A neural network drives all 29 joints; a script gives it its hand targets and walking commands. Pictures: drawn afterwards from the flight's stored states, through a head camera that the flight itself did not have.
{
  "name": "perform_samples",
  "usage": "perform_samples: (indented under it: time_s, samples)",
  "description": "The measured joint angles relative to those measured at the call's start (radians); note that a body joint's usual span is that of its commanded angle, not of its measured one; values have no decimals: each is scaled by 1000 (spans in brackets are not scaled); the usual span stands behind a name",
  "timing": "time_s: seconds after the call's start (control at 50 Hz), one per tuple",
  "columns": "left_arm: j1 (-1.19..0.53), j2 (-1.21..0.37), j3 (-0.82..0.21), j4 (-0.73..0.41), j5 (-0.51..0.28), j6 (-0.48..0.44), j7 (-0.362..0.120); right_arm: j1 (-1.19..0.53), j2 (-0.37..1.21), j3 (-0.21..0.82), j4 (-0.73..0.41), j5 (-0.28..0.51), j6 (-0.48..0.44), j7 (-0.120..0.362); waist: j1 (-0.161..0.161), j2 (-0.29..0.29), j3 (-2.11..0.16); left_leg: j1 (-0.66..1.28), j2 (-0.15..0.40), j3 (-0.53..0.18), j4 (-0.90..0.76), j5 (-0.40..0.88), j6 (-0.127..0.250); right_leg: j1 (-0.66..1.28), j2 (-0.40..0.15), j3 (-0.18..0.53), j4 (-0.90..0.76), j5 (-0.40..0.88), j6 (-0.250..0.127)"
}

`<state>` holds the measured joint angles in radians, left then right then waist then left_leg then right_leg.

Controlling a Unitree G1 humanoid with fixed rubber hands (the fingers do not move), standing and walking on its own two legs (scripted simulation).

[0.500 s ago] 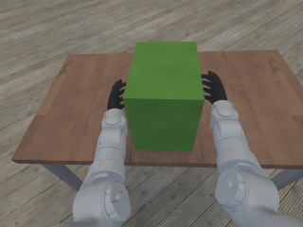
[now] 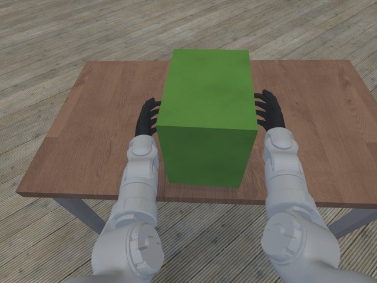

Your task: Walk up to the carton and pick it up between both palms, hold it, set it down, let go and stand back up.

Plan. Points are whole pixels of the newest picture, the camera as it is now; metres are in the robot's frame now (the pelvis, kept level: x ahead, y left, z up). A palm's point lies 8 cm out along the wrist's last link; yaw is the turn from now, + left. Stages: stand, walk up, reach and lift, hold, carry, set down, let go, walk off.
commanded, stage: set down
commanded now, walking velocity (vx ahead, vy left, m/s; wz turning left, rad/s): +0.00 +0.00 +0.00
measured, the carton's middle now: (207, 119) +0.51 -0.03 +0.03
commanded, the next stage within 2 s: none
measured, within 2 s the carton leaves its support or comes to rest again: neither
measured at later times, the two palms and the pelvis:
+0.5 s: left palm (145, 134) +0.43 +0.11 +0.08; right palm (274, 126) +0.43 -0.17 +0.08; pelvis +0.00 +0.01 +0.00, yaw +0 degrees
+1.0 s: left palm (144, 135) +0.43 +0.12 +0.08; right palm (274, 126) +0.44 -0.17 +0.08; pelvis +0.00 +0.00 +0.00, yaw +0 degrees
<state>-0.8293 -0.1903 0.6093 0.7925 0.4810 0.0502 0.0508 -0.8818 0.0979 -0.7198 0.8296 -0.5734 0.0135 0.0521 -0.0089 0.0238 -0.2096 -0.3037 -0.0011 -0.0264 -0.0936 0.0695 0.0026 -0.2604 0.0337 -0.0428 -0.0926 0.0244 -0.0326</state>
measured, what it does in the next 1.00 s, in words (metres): stands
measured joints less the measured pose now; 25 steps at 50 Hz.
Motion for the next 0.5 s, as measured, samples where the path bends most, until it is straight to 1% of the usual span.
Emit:
perform_samples:
  time_s: [0.08,0.24,0.36,0.5]
  samples:
    - [5,-19,0,-22,8,0,-1,7,-4,-8,-15,-10,-11,13,-4,-1,3,-2,-6,-2,0,1,4,-1,-6,-2,0,-1,5]
    - [26,-37,-19,-65,20,3,4,12,-12,-14,-4,-11,-32,26,-16,-17,1,-6,-11,-2,-1,0,5,-4,-11,-3,0,-2,8]
    - [34,-40,-26,-82,31,6,-1,15,-14,-18,-7,-4,-40,42,-11,-17,4,-3,-11,2,0,-3,5,-4,-12,1,0,-3,9]
    - [43,-37,-28,-102,26,10,-10,18,-13,-7,-15,-1,-47,57,-9,-11,8,-3,-7,3,0,-3,1,-4,-7,2,-1,-3,6]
